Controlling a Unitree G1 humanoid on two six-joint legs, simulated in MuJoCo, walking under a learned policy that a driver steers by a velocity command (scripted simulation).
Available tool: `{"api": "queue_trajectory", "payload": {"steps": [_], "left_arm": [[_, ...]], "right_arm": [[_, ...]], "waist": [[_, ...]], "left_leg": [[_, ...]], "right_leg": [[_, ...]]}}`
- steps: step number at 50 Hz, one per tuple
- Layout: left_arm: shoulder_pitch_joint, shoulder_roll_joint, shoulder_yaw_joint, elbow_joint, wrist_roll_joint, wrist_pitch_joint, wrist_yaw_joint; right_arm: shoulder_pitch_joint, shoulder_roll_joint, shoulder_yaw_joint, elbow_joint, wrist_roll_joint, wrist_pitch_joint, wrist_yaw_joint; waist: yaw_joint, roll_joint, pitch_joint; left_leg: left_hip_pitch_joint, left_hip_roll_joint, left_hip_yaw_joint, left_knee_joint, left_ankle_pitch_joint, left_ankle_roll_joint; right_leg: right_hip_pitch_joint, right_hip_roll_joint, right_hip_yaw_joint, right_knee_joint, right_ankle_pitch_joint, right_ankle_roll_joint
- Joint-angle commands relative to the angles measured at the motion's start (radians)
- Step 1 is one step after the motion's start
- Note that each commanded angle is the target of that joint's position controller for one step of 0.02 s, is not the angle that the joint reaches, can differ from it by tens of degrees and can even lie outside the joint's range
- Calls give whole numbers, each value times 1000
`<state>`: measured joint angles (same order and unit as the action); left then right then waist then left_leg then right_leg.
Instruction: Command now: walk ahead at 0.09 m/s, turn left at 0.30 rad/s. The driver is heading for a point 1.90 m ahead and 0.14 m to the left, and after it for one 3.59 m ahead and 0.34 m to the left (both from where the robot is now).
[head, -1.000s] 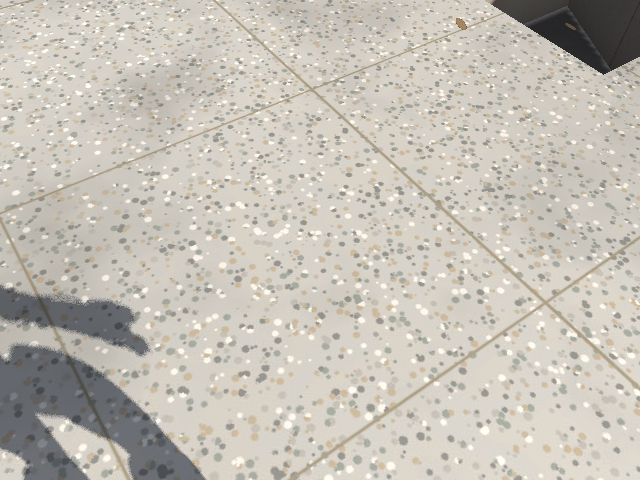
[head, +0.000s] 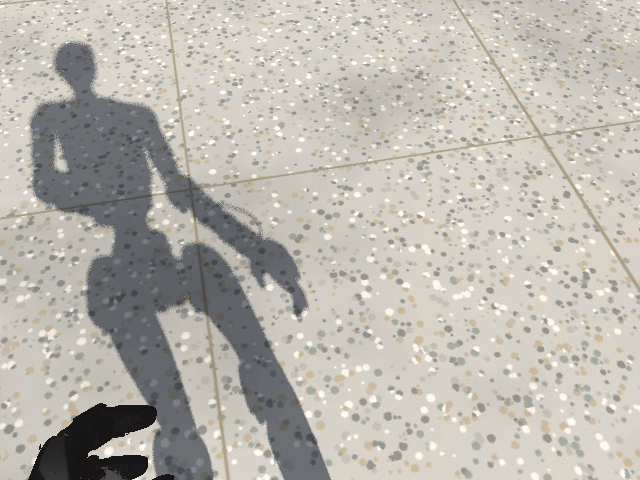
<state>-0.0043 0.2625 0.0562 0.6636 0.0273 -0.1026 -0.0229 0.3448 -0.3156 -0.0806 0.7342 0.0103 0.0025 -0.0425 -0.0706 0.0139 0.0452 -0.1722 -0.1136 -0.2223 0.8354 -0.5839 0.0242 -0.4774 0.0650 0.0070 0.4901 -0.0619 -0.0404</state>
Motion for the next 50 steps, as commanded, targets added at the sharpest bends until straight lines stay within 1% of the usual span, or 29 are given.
{"api": "queue_trajectory", "payload": {"steps": [1,2,3,4,5,6,7,8,9,10,11,12,13,14,15,16,17,18,19,21,25,30,38,50], "left_arm": [[147,121,34,-40,-24,15,7],[101,80,16,-40,-25,28,7],[66,56,2,-36,-20,38,4],[36,60,-1,-24,-11,46,3],[22,72,3,-12,-4,50,3],[16,79,5,-3,-1,52,4],[25,93,10,5,-1,53,6],[40,108,15,13,-4,55,9],[51,121,17,18,-9,58,12],[50,128,17,20,-16,63,14],[39,125,13,21,-22,68,17],[45,109,4,26,-25,71,17],[74,79,-9,41,-21,69,14],[95,66,-14,46,-9,67,10],[118,57,-14,48,-9,68,9],[96,68,-13,54,-3,68,12],[102,66,-12,62,-5,68,12],[118,69,-11,76,-8,68,17],[130,81,-9,85,-10,67,18],[135,76,-10,100,-14,63,16],[136,72,-12,129,-20,63,16],[133,82,-11,165,-25,76,24],[113,94,-7,226,-28,97,39],[96,94,-2,328,-29,110,51]], "right_arm": [[138,-149,-22,-48,11,0,10],[53,-157,-24,-63,8,15,4],[12,-146,-24,-69,1,31,0],[11,-116,-18,-77,-2,43,2],[18,-74,-5,-75,-4,47,5],[22,-39,7,-73,-7,44,5],[9,-21,16,-75,-13,38,5],[-8,-17,22,-77,-18,33,6],[-12,-30,20,-74,-15,30,7],[-6,-41,17,-68,-13,29,10],[3,-41,17,-60,-16,29,14],[-8,-43,16,-61,-24,31,17],[-38,-55,17,-82,-39,31,17],[-75,-109,10,-109,-47,32,13],[-110,-110,10,-93,-44,27,15],[-142,-54,25,-109,-45,16,21],[-149,-34,32,-104,-50,6,23],[-153,-42,30,-107,-48,-3,23],[-143,-41,31,-106,-41,-12,24],[-102,-45,30,-100,-31,-20,21],[-86,-36,32,-107,-28,-20,19],[-79,-25,32,-110,-25,-19,23],[-63,-19,28,-92,-24,-22,25],[-40,-19,24,-18,-24,-27,18]], "waist": [[65,-137,-334],[69,-79,-246],[61,-66,-180],[31,-89,-136],[19,-121,-107],[17,-145,-104],[28,-158,-117],[41,-160,-140],[46,-155,-163],[38,-143,-175],[24,-133,-172],[19,-122,-159],[24,-94,-135],[55,-7,-96],[104,125,-69],[90,122,-37],[95,124,-19],[97,114,-11],[92,90,-9],[81,42,-32],[74,6,-69],[77,-12,-84],[82,-4,-79],[86,-4,-49]], "left_leg": [[-391,48,-4,510,-67,-87],[-398,77,40,478,-3,-99],[-371,100,58,429,30,-109],[-301,127,70,334,59,-111],[-227,131,111,221,70,-109],[-174,128,145,116,59,-108],[-140,131,162,32,59,-105],[-114,137,165,-38,90,-98],[-82,137,169,-98,160,-90],[-38,135,177,-169,249,-78],[21,126,192,-254,342,-62],[75,121,196,-313,386,-41],[109,158,147,-359,422,-13],[67,248,41,-415,373,29],[-120,249,28,-446,144,64],[-189,218,45,-482,36,54],[-209,206,55,-486,36,32],[-207,196,66,-473,93,15],[-185,191,75,-452,165,8],[-129,183,88,-407,293,4],[-89,172,103,-372,427,12],[-74,162,117,-361,520,13],[-64,156,128,-373,573,12],[-61,151,141,-416,521,5]], "right_leg": [[626,-446,537,-87,361,-292],[511,-379,423,-115,218,-241],[390,-329,357,-150,124,-214],[273,-289,304,-185,43,-189],[186,-244,239,-211,26,-171],[154,-222,196,-216,64,-171],[161,-224,182,-210,114,-182],[184,-236,186,-199,129,-193],[198,-251,198,-194,106,-199],[193,-257,199,-187,40,-193],[162,-250,191,-183,-61,-175],[115,-232,182,-183,-187,-139],[62,-204,170,-178,-320,-77],[34,-147,111,-121,-416,-13],[159,-85,26,-87,-344,29],[227,-80,21,-44,-261,49],[243,-80,20,-32,-219,45],[248,-89,25,-26,-190,34],[235,-94,35,-27,-163,25],[226,-100,41,-26,-112,15],[258,-105,41,-2,-9,21],[293,-112,48,19,58,20],[323,-118,55,23,80,22],[334,-116,57,-12,40,30]]}}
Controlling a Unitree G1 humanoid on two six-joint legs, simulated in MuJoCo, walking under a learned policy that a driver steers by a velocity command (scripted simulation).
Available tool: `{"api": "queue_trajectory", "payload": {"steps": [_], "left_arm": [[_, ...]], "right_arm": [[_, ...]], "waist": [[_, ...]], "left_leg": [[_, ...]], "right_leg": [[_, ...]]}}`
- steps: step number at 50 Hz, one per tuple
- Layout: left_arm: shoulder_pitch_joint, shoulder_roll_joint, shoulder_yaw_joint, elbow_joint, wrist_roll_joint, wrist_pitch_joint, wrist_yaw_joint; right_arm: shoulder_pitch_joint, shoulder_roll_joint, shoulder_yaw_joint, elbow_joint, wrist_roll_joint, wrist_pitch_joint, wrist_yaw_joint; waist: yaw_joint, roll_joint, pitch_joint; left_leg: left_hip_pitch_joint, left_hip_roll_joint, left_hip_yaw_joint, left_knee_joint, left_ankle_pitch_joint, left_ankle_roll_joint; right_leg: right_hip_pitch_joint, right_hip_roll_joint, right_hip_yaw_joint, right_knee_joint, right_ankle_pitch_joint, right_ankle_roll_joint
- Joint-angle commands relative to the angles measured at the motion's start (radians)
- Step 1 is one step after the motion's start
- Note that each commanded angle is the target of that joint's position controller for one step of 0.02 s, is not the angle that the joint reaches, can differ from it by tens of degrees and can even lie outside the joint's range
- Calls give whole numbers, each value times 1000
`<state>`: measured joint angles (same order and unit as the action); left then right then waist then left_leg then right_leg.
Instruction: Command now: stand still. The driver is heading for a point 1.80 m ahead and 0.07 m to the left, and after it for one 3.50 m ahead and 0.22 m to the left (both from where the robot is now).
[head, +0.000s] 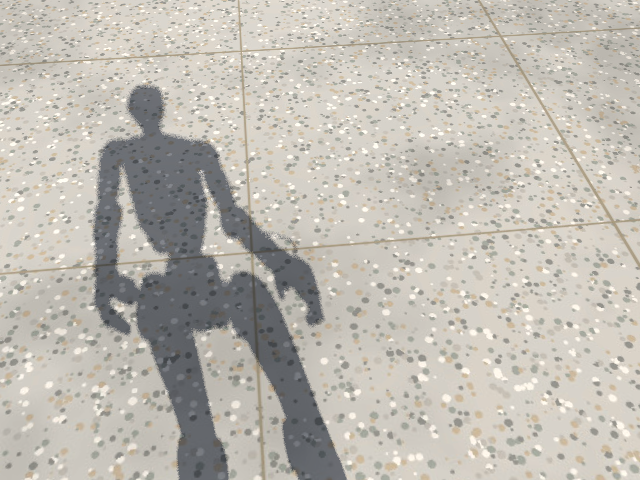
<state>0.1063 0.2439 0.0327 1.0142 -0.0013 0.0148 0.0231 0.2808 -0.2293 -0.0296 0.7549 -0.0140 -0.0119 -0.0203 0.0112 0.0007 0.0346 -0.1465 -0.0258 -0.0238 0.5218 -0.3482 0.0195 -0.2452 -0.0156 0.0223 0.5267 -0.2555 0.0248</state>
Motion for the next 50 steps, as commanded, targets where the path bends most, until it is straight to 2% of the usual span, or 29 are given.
{"api": "queue_trajectory", "payload": {"steps": [1,12,23,24,25,26,27,28,29,30,32,33,34,35,36,37,38,39,40,41,42,43,44,45,47,50], "left_arm": [[-14,113,22,-15,0,-7,6],[8,105,23,56,1,-5,17],[50,91,21,93,1,-4,25],[70,79,18,102,1,-3,26],[74,79,19,105,-4,-2,27],[65,80,22,98,-9,-6,26],[31,79,22,78,-9,-17,22],[-2,66,18,53,-11,-35,13],[-21,62,17,36,-17,-53,4],[-29,70,20,27,-25,-67,-6],[-22,72,20,14,-34,-94,-22],[-11,70,21,17,-34,-104,-28],[32,62,23,35,-32,-110,-33],[124,61,30,75,-30,-112,-35],[223,71,42,116,-25,-106,-33],[330,100,54,137,-24,-102,-29],[457,207,75,141,-23,-101,-20],[465,213,63,143,-4,-117,-33],[355,169,45,109,-5,-132,-36],[276,119,31,77,-8,-139,-41],[225,111,23,56,-4,-140,-47],[213,92,15,47,-3,-139,-50],[233,69,6,50,0,-132,-48],[267,71,4,57,3,-127,-43],[311,94,4,62,4,-120,-29],[321,114,3,46,8,-109,-13]], "right_arm": [[26,-105,-27,-31,1,-13,-5],[44,-97,-20,62,4,-15,-10],[65,-84,-9,151,7,-16,-12],[82,-81,-9,167,7,-15,-13],[88,-102,-16,174,13,-10,-16],[87,-134,-27,171,19,-7,-20],[109,-159,-34,171,26,-9,-22],[120,-194,-46,173,33,-16,-22],[121,-204,-52,175,35,-27,-23],[115,-188,-50,174,30,-40,-21],[92,-165,-48,166,39,-51,-14],[75,-167,-50,163,45,-51,-12],[50,-176,-52,160,50,-48,-9],[35,-180,-53,158,52,-42,-6],[37,-173,-49,157,46,-41,-4],[8,-133,-35,146,39,-47,-1],[-12,-57,-15,109,26,-60,1],[-14,-62,-19,88,49,-76,-2],[-17,-96,-26,87,72,-88,2],[-25,-116,-30,93,71,-97,10],[-29,-120,-36,100,57,-102,10],[-44,-133,-45,100,45,-101,12],[-46,-129,-48,104,39,-96,18],[-52,-110,-46,106,37,-90,24],[-107,-87,-41,86,32,-80,27],[-245,-58,-26,34,33,-79,30]], "waist": [[4,9,-36],[7,7,-12],[6,6,5],[5,16,-15],[-2,36,2],[-11,78,35],[-32,123,76],[-44,177,115],[-49,184,154],[-48,171,172],[-34,126,155],[-23,113,131],[4,106,99],[43,98,60],[75,81,23],[125,3,-9],[148,-270,-65],[128,-283,-76],[75,-164,18],[49,-112,63],[26,-78,75],[17,-74,79],[15,-83,65],[18,-92,55],[26,-72,56],[47,-58,79]], "left_leg": [[-87,63,-57,-106,279,9],[-93,57,-47,-140,217,8],[-100,51,-39,-163,182,11],[-93,47,-38,-178,76,16],[-102,49,-56,-200,-106,34],[-119,82,-115,-237,-299,70],[-118,155,-220,-303,-450,118],[-113,256,-353,-368,-516,175],[-112,326,-443,-405,-489,221],[-62,356,-471,-408,-411,239],[29,339,-403,-376,-257,213],[25,303,-332,-356,-187,187],[-32,254,-250,-324,-130,162],[-124,210,-187,-274,-96,144],[-203,169,-146,-202,-38,128],[-293,108,-68,-5,66,85],[-480,-2,63,370,-45,5],[-593,-36,-47,605,-217,9],[-683,38,-101,709,-147,37],[-696,87,-89,711,-35,59],[-680,120,-71,670,55,66],[-647,145,-59,615,115,62],[-607,154,-39,581,158,54],[-595,153,-17,558,187,41],[-622,152,10,494,234,9],[-599,133,38,284,335,-16]], "right_leg": [[102,-35,42,-51,229,-34],[92,-28,37,-79,188,-27],[85,-22,30,-96,171,-24],[90,-6,10,-88,81,-25],[56,26,-24,-48,-58,-29],[-10,56,-59,16,-194,-33],[-104,65,-79,101,-237,-36],[-179,45,-77,202,-197,-46],[-246,0,-38,276,-184,-61],[-325,-33,-10,331,-228,-75],[-365,-68,3,261,-252,-99],[-292,-58,-20,167,-216,-102],[-149,-27,-66,64,-126,-96],[40,21,-116,-18,10,-78],[195,59,-129,-27,49,-61],[325,-13,-9,-83,4,-83],[449,-259,403,-256,-142,-194],[430,-381,718,-370,-280,-306],[368,-387,658,-371,-349,-303],[314,-334,524,-376,-321,-260],[276,-293,425,-388,-220,-227],[250,-256,330,-394,-82,-200],[237,-217,248,-396,28,-181],[238,-199,198,-396,134,-182],[246,-189,140,-402,299,-199],[204,-167,75,-426,356,-197]]}}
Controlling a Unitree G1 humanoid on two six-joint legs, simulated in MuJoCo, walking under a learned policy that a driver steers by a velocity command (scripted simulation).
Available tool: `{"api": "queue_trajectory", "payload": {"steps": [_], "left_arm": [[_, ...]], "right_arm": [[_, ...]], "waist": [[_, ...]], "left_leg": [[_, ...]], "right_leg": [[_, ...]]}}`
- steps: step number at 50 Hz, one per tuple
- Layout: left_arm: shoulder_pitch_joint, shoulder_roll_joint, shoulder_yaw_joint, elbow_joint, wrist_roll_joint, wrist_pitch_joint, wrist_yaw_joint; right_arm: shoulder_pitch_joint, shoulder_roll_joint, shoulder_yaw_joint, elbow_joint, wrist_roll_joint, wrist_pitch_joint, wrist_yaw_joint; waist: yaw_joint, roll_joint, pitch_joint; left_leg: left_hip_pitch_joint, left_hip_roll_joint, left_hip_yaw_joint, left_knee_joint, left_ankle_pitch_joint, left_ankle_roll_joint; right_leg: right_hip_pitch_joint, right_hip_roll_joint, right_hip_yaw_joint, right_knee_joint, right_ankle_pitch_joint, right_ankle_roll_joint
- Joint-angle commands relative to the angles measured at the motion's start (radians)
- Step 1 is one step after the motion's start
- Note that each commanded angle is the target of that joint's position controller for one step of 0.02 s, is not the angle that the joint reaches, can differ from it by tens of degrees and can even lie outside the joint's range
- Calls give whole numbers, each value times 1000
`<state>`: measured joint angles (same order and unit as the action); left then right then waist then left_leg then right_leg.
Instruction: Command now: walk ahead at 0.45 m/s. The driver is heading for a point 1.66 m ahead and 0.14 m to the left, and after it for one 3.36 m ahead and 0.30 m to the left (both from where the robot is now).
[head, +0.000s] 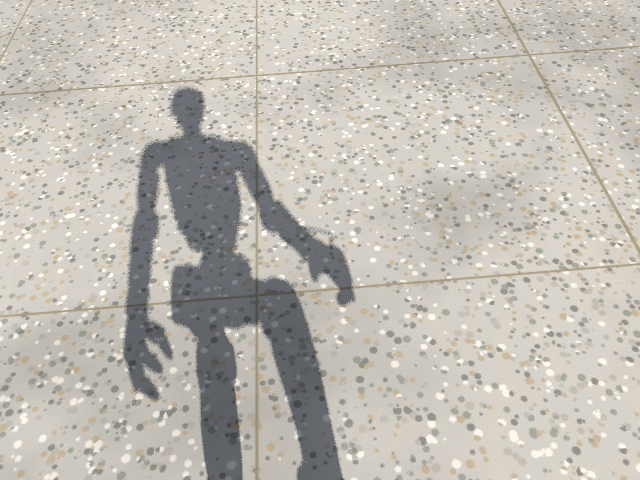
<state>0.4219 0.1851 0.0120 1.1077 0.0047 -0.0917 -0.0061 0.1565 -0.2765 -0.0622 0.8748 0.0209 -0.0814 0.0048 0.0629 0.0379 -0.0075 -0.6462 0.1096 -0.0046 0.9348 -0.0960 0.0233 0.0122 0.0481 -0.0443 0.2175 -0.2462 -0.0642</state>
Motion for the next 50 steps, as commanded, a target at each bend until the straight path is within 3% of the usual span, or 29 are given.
{"api": "queue_trajectory", "payload": {"steps": [1,4,7,9,10,11,12,13,14,15,16,17,18,19,21,24,27,30,32,33,34,35,36,37,39,41,45,50], "left_arm": [[17,177,24,-51,0,-1,19],[74,182,28,-43,-10,2,23],[91,187,36,-38,-18,11,25],[66,210,47,-50,-15,19,27],[53,225,53,-57,-10,25,27],[33,224,54,-66,-3,36,27],[18,209,45,-85,3,38,24],[140,82,11,-102,3,21,9],[136,69,3,-84,-13,-10,0],[22,170,33,-126,-44,-32,-3],[-50,193,38,-150,-53,-40,4],[-75,183,44,-150,-40,-35,15],[-51,167,51,-143,-27,-20,24],[-20,138,48,-137,-22,-3,28],[2,102,46,-137,-17,20,33],[-94,108,44,-184,-1,32,38],[-197,113,40,-207,-4,37,31],[-254,143,48,-223,-5,45,29],[-245,151,54,-220,5,43,27],[-224,171,62,-209,12,41,29],[-202,224,74,-207,16,40,36],[-224,256,75,-211,14,48,41],[-221,172,57,-197,11,56,36],[-246,140,50,-196,6,60,28],[-329,145,48,-218,2,63,19],[-326,167,56,-207,-4,55,19],[-293,154,58,-177,-9,52,24],[-314,147,61,-160,-10,70,27]], "right_arm": [[-163,-4,11,-99,1,-12,8],[-255,-5,19,-126,7,-15,23],[-309,-18,20,-154,11,-24,42],[-266,-52,7,-149,9,-29,48],[-197,-82,-7,-132,8,-29,46],[-44,-121,-29,-87,10,-26,40],[141,-164,-48,-36,7,-21,29],[289,-256,-72,-1,-23,-15,23],[289,-192,-49,12,-18,-12,24],[178,-138,-29,2,-11,-16,24],[64,-105,-16,-22,-14,-20,24],[-1,-70,-5,-26,-22,-28,32],[-27,-45,2,-20,-30,-36,38],[-34,-32,7,-8,-35,-39,44],[-23,-48,7,20,-41,-43,40],[-30,-87,5,42,-45,-33,13],[21,-116,3,71,-37,-15,-3],[39,-117,6,99,-27,3,-7],[19,-107,10,107,-11,14,-11],[44,-83,17,117,-8,16,-12],[95,-55,26,124,-26,14,-13],[236,-16,34,151,-44,9,-10],[226,1,40,159,-37,21,-21],[170,-31,35,149,-28,39,-29],[125,-67,28,155,-26,72,-40],[127,-73,27,168,-30,83,-42],[121,-66,28,190,-23,73,-37],[122,-48,30,212,-24,82,-40]], "waist": [[6,-102,128],[26,-105,153],[10,-108,162],[-40,-130,107],[-82,-156,45],[-162,-165,-52],[-242,-152,-166],[-200,75,-353],[-197,166,-433],[-180,133,-237],[-138,58,-114],[-97,-19,-47],[-56,-6,-33],[-34,10,-31],[-8,21,-21],[-5,32,-29],[-53,35,-61],[-67,35,-46],[-40,23,-38],[-32,-1,-42],[-52,-69,-71],[-142,-200,-128],[-119,-231,-153],[-112,-197,-121],[-113,-148,-55],[-107,-117,-47],[-85,-61,-92],[-83,-39,-64]], "left_leg": [[-70,-14,31,-197,123,-21],[-30,-43,50,-325,176,-10],[-29,-53,35,-401,145,26],[65,-86,48,-419,84,58],[167,-119,67,-407,47,77],[357,-153,90,-413,41,105],[660,-83,13,-385,50,150],[1093,199,-451,-415,-149,317],[1125,296,-781,-619,-255,357],[958,255,-645,-649,-171,295],[762,228,-463,-657,53,265],[601,183,-320,-670,273,242],[503,141,-212,-683,402,219],[441,119,-162,-701,462,215],[362,101,-89,-722,586,232],[347,66,-6,-718,643,222],[394,57,9,-708,553,200],[435,85,-32,-679,406,191],[438,74,-47,-607,290,160],[435,36,-50,-557,210,121],[408,-22,-21,-482,90,70],[315,-92,8,-438,-206,24],[324,-100,23,-414,-294,-6],[347,-94,16,-441,-274,-13],[381,-87,13,-494,-212,-10],[410,-80,9,-512,-167,-10],[428,-67,4,-505,-37,-9],[428,-69,11,-502,-45,-14]], "right_leg": [[-67,-224,126,-129,336,-104],[-37,-241,106,-142,323,-108],[68,-286,96,-97,410,-103],[129,-303,84,-5,652,-85],[150,-303,79,85,839,-75],[126,-273,53,263,969,-56],[-54,-238,41,504,851,-30],[-480,-72,12,927,377,36],[-623,20,156,1128,-293,33],[-708,-40,182,1202,-273,16],[-684,-92,145,1175,-193,14],[-626,-128,122,1113,-145,23],[-546,-157,121,1054,-124,29],[-487,-162,118,1015,-114,36],[-443,-155,96,930,-84,56],[-437,-157,79,678,58,82],[-385,-128,59,494,213,89],[-365,-115,73,400,199,77],[-303,-99,61,288,219,52],[-237,-101,68,205,313,34],[-142,-183,148,197,609,9],[-5,-280,232,254,755,-81],[-39,-307,278,226,599,-143],[-108,-279,291,192,414,-129],[-206,-201,219,186,253,-64],[-214,-162,169,212,299,-33],[-127,-140,129,286,516,-45],[-139,-129,116,290,471,-52]]}}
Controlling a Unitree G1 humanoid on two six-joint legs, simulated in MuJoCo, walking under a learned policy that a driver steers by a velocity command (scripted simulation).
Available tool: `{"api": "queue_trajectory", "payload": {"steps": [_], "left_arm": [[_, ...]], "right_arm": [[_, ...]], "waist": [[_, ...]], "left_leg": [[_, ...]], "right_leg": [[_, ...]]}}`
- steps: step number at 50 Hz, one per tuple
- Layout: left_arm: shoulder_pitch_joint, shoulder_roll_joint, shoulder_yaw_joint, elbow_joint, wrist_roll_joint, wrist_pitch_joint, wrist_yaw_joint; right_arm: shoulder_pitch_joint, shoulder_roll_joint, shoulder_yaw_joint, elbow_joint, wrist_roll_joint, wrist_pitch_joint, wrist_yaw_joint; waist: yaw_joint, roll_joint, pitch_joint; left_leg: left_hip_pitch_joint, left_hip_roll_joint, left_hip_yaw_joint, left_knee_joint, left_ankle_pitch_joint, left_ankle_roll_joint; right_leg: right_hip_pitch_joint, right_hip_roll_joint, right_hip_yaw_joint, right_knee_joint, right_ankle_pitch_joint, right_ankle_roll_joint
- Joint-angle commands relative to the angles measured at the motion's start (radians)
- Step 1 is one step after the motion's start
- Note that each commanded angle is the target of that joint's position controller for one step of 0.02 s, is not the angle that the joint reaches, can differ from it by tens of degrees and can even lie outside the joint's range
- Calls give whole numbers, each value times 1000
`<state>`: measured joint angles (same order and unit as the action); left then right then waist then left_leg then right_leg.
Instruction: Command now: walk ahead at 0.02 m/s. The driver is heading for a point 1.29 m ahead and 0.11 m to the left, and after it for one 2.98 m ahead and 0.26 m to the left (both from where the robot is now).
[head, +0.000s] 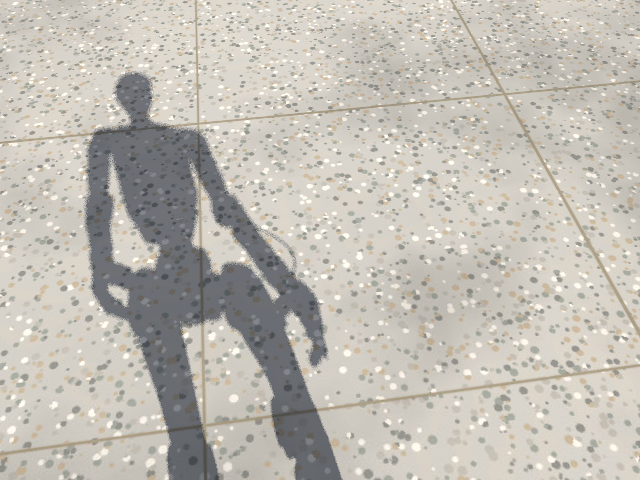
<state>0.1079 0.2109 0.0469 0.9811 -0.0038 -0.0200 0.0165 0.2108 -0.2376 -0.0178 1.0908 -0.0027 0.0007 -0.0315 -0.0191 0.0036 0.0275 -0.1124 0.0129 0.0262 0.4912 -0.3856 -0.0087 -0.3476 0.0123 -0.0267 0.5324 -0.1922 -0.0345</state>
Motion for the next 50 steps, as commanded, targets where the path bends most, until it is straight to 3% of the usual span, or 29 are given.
{"api": "queue_trajectory", "payload": {"steps": [1,14,27,28,29,31,37,50], "left_arm": [[-4,119,27,-30,-1,1,5],[-22,106,28,12,1,27,17],[0,93,20,53,2,30,23],[20,85,18,66,2,31,23],[11,82,17,64,2,31,23],[9,83,15,67,4,26,23],[31,81,11,84,-3,20,20],[39,78,9,96,-4,31,26]], "right_arm": [[72,-85,-13,0,-1,2,-5],[120,-63,-5,26,-4,-10,-12],[185,-29,-4,29,-4,-23,-13],[210,-23,-4,39,-3,-22,-14],[201,-21,-3,35,-2,-22,-14],[196,-17,-2,28,-4,-27,-15],[241,-11,-3,31,-2,-32,-11],[267,1,-5,21,-1,-27,-11]], "waist": [[-2,-5,-89],[7,-5,-3],[13,1,24],[12,7,6],[16,12,46],[18,8,65],[13,3,15],[16,6,18]], "left_leg": [[-108,28,-19,-60,234,19],[-175,34,-21,-104,91,26],[-200,32,-22,-130,39,31],[-193,30,-21,-143,-51,37],[-221,33,-29,-152,-77,41],[-231,33,-29,-150,-44,39],[-180,27,-17,-120,109,29],[-175,27,-18,-124,151,28]], "right_leg": [[214,-90,95,-29,393,-79],[195,-61,76,-69,154,-43],[188,-55,78,-89,80,-31],[192,-43,66,-90,-34,-30],[171,-40,66,-93,-60,-26],[162,-44,72,-95,-16,-25],[194,-50,73,-64,157,-37],[205,-51,72,-59,194,-36]]}}
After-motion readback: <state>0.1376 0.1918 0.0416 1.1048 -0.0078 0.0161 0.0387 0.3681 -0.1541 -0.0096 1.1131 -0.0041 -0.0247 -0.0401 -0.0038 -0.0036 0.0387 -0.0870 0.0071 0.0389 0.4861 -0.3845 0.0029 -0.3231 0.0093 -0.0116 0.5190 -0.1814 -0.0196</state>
